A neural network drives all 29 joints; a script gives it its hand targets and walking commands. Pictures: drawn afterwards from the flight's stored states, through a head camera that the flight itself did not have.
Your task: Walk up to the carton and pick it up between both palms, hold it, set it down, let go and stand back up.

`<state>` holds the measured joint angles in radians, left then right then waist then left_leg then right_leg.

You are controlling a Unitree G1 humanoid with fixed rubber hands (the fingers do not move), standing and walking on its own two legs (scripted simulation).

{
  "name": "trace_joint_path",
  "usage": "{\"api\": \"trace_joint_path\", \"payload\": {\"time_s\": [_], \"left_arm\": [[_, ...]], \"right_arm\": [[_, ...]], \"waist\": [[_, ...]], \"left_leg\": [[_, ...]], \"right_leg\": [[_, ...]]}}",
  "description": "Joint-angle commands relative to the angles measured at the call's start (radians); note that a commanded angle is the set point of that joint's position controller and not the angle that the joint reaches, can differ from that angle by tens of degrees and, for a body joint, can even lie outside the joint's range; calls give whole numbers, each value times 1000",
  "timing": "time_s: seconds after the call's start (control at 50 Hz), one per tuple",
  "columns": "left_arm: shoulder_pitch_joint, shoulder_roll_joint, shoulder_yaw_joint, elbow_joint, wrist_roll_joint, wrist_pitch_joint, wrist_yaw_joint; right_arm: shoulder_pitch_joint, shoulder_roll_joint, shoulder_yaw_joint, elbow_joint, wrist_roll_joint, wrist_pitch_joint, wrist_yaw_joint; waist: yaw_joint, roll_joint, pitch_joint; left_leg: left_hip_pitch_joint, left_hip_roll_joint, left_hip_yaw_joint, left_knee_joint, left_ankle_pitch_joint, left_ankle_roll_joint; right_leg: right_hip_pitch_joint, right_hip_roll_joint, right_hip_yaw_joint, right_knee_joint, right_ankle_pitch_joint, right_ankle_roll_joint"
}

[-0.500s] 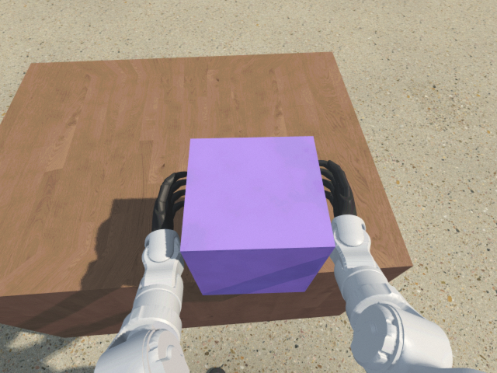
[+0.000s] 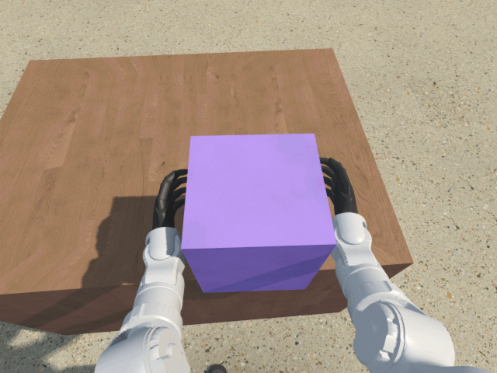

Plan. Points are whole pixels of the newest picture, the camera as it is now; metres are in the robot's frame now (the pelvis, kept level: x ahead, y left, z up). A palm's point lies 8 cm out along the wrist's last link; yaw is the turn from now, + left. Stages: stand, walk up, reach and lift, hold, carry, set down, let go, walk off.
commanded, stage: reach and lift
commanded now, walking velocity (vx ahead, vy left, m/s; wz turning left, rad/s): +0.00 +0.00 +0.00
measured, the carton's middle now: (253, 220) +0.39 +0.03 -0.05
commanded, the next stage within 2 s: none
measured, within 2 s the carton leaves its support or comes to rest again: leaves its support in 0.38 s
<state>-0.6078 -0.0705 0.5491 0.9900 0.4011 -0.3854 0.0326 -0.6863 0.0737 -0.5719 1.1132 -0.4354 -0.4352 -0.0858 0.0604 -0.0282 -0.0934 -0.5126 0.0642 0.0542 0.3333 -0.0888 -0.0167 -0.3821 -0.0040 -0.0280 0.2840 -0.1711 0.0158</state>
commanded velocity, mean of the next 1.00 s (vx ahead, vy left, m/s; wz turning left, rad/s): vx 0.00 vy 0.00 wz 0.00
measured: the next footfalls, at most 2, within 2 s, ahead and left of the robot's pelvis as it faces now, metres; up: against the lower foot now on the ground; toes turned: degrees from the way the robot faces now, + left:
none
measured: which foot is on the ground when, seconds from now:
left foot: down 0.00-1.00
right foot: down 0.00-1.00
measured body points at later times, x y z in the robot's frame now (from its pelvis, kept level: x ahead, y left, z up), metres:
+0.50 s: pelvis -0.01 +0.00 +0.00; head +0.06 +0.02 +0.44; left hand +0.37 +0.18 +0.01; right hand +0.40 -0.12 +0.02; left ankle +0.03 +0.13 -0.74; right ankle -0.04 -0.13 -0.74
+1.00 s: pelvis -0.01 +0.00 +0.01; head +0.00 +0.02 +0.46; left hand +0.37 +0.17 +0.07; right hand +0.39 -0.13 +0.09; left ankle +0.03 +0.13 -0.74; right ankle -0.04 -0.13 -0.74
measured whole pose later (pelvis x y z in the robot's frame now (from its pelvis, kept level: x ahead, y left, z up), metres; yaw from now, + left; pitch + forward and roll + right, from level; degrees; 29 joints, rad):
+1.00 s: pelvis -0.01 +0.00 +0.01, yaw +1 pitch +4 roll -1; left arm -0.52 -0.04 0.31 0.71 0.18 -0.05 0.07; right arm -0.60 -0.02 -0.11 0.89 0.04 -0.14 -0.16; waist 0.00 -0.02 -0.08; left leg -0.28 0.05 0.04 0.30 -0.09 -0.02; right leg -0.14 -0.01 -0.04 0.24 -0.17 0.02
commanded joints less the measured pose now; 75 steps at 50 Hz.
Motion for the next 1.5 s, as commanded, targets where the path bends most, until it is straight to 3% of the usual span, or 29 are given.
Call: {"api": "trace_joint_path", "payload": {"time_s": [0.0, 0.1, 0.14, 0.18, 0.24, 0.28, 0.38, 0.52, 0.58, 0.62, 0.66, 0.68, 0.7, 0.74, 0.84, 0.86, 0.88, 0.9, 0.92, 1.0, 1.06, 1.12, 1.18, 1.2, 1.28, 1.3, 1.36, 1.38, 1.48], "left_arm": [[-460, -484, -295, 11, 39, -58, -54], [-506, -489, -348, -26, 19, -65, -54], [-485, -499, -356, -9, 20, -54, -52], [-528, -500, -406, -35, -23, -60, -48], [-560, -517, -437, -63, -28, -51, -39], [-529, -538, -468, -49, -49, -46, -34], [-625, -542, -522, -116, -93, -44, -27], [-594, -542, -545, -108, -121, 25, -40], [-601, -583, -603, -187, -157, 42, -42], [-619, -562, -583, -185, -163, 68, -52], [-601, -546, -574, -203, -161, 102, -68], [-609, -566, -600, -249, -171, 108, -70], [-596, -567, -607, -260, -180, 122, -76], [-578, -558, -576, -232, -170, 157, -93], [-586, -584, -645, -378, -192, 214, -104], [-601, -585, -667, -411, -203, 230, -103], [-544, -586, -641, -391, -192, 257, -111], [-568, -584, -671, -415, -209, 270, -108], [-558, -589, -692, -450, -207, 289, -105], [-606, -569, -707, -529, -224, 380, -105], [-630, -589, -735, -591, -249, 444, -97], [-630, -574, -720, -581, -227, 513, -103], [-585, -573, -685, -597, -212, 574, -114], [-579, -565, -684, -606, -216, 590, -119], [-526, -555, -674, -640, -208, 650, -148], [-513, -549, -667, -638, -190, 668, -153], [-490, -547, -708, -762, -209, 689, -164], [-471, -550, -744, -780, -225, 700, -163], [-423, -532, -767, -866, -215, 760, -165]], "right_arm": [[-404, 568, 339, 12, -91, -110, 106], [-395, 576, 375, 35, -67, -116, 94], [-399, 579, 405, 41, -34, -114, 96], [-425, 572, 445, 16, -20, -111, 90], [-420, 572, 449, 14, 8, -96, 90], [-446, 568, 481, -19, 33, -95, 83], [-445, 578, 541, -34, 83, -58, 79], [-448, 568, 617, -96, 180, 31, 76], [-450, 579, 681, -155, 233, 55, 75], [-438, 591, 698, -150, 253, 98, 68], [-423, 587, 711, -158, 281, 125, 67], [-409, 605, 730, -182, 300, 130, 62], [-434, 598, 759, -234, 317, 136, 55], [-447, 586, 749, -238, 325, 168, 53], [-427, 612, 819, -333, 396, 210, 42], [-440, 610, 827, -356, 403, 215, 38], [-447, 604, 850, -404, 417, 228, 33], [-436, 593, 844, -408, 426, 244, 38], [-449, 583, 862, -441, 448, 251, 42], [-477, 550, 848, -477, 463, 315, 44], [-537, 561, 867, -536, 498, 350, 41], [-527, 521, 820, -485, 486, 392, 49], [-547, 509, 818, -527, 502, 414, 46], [-538, 513, 830, -525, 512, 425, 42], [-539, 501, 818, -591, 517, 447, 19], [-513, 480, 817, -562, 518, 451, 16], [-502, 495, 882, -667, 560, 452, 2], [-504, 472, 898, -709, 574, 453, -5], [-469, 447, 921, -787, 600, 481, -12]], "waist": [[-1, 12, -548], [-14, 40, -570], [13, 52, -548], [-11, 22, -586], [-12, 84, -587], [4, 68, -634], [-24, 46, -631], [-19, 53, -554], [-22, 63, -601], [-24, 14, -530], [-22, 5, -473], [-42, 28, -490], [-32, 17, -504], [-37, 12, -438], [-47, 36, -466], [-66, 28, -469], [-45, 9, -455], [-66, 31, -450], [-52, 53, -467], [-74, 46, -397], [-61, 43, -428], [-70, 52, -332], [-58, 43, -363], [-61, 6, -342], [-85, 6, -325], [-94, 20, -287], [-98, 41, -377], [-118, 49, -369], [-114, 71, -323]], "left_leg": [[300, -52, 82, 62, 368, -24], [332, -47, 74, 72, 382, -32], [347, -50, 78, 79, 375, -31], [364, -48, 71, 74, 370, -30], [403, -42, 58, 76, 392, -41], [411, -50, 63, 86, 385, -44], [419, -51, 40, 78, 368, -43], [454, -56, 30, 53, 291, -33], [509, -58, 21, 69, 402, -48], [490, -67, 18, 51, 326, -29], [498, -71, 19, 32, 308, -23], [515, -71, 16, 38, 336, -27], [510, -74, 13, 45, 369, -30], [481, -81, 20, 20, 289, -17], [548, -85, 8, 41, 400, -28], [561, -88, 3, 40, 399, -35], [577, -85, 2, 36, 390, -25], [579, -88, -4, 28, 363, -25], [613, -85, -4, 29, 384, -29], [628, -79, -10, 8, 277, -20], [647, -75, -12, 14, 252, -17], [621, -78, -9, -7, 139, -13], [643, -78, -7, -4, 163, -10], [639, -80, -9, -4, 184, -6], [634, -88, -6, 0, 199, -3], [649, -89, -7, 1, 216, -5], [689, -95, -8, 27, 334, -19], [719, -93, -12, 42, 363, -27], [730, -92, -14, 43, 363, -36]], "right_leg": [[194, 42, -58, 42, 389, 7], [188, 46, -54, 34, 388, 1], [162, 47, -49, 25, 352, -5], [158, 51, -60, 20, 349, -3], [122, 57, -54, 2, 316, -18], [118, 58, -52, 3, 318, -20], [140, 59, -47, 7, 332, -10], [152, 58, -33, -17, 241, -8], [167, 62, -35, -7, 345, -4], [194, 50, -26, -11, 328, 7], [216, 49, -27, -21, 299, 16], [239, 43, -22, -9, 349, 14], [254, 40, -19, -4, 417, 19], [283, 29, -9, -6, 391, 34], [312, 34, -10, -3, 460, 27], [299, 40, -20, -5, 449, 35], [313, 39, -11, -19, 431, 37], [303, 41, -19, -24, 397, 31], [291, 51, -19, -37, 350, 23], [220, 52, -34, -68, 162, 16], [211, 51, -25, -63, 118, 17], [178, 49, -31, -71, 10, 15], [205, 48, -30, -69, 47, 16], [232, 50, -29, -64, 75, 25], [290, 44, -24, -50, 160, 36], [283, 43, -30, -47, 189, 41], [337, 51, -35, -24, 347, 46], [332, 50, -37, -22, 380, 45], [314, 57, -50, -29, 354, 36]]}}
